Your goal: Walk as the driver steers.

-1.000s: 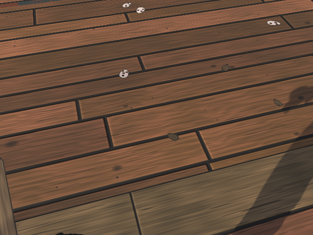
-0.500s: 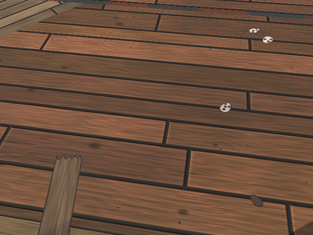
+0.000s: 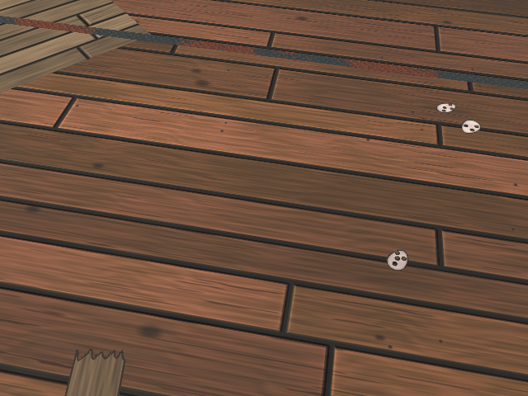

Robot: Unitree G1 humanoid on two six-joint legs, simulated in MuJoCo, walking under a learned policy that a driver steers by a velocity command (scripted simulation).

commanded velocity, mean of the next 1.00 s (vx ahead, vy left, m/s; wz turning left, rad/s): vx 0.09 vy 0.00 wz -0.43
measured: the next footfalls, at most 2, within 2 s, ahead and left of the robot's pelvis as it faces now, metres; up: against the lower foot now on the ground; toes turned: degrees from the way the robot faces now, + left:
right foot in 0.16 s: +0.24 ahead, -0.09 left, +0.00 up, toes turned -7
left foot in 0.74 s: +0.26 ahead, +0.09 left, +0.00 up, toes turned -30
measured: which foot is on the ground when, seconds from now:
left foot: down 0.00-0.14, up 0.16-0.72, down 0.74-1.00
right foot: up 0.00-0.14, down 0.16-0.74, up 0.76-1.00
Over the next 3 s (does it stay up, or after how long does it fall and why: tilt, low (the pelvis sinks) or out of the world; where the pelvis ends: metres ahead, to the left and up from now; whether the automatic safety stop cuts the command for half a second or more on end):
stays up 0.28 -0.02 0.00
